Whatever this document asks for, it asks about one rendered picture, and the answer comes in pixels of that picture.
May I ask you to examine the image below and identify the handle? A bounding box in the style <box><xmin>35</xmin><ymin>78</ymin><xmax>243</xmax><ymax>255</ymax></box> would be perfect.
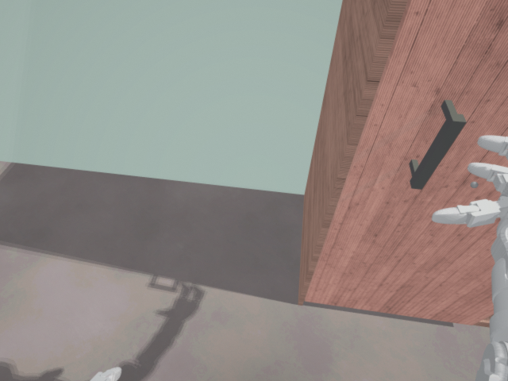
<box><xmin>409</xmin><ymin>100</ymin><xmax>467</xmax><ymax>190</ymax></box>

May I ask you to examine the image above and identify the right robot hand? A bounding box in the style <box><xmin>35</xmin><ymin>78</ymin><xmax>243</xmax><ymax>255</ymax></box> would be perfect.
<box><xmin>432</xmin><ymin>136</ymin><xmax>508</xmax><ymax>228</ymax></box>

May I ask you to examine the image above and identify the right robot forearm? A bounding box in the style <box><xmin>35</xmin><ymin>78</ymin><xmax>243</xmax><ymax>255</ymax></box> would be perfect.
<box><xmin>490</xmin><ymin>213</ymin><xmax>508</xmax><ymax>342</ymax></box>

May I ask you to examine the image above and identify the right robot upper arm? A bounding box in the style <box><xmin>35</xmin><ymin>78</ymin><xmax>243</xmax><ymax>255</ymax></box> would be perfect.
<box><xmin>475</xmin><ymin>341</ymin><xmax>508</xmax><ymax>381</ymax></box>

